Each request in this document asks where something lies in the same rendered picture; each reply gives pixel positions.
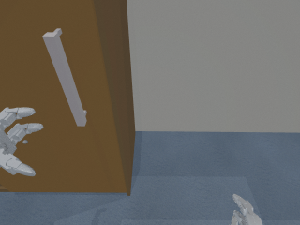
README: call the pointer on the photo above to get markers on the robot right hand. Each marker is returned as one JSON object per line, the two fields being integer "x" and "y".
{"x": 248, "y": 217}

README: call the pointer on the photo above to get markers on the robot left hand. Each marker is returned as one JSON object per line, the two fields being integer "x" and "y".
{"x": 7, "y": 160}

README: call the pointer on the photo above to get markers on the handle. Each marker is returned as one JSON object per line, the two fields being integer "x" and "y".
{"x": 56, "y": 51}

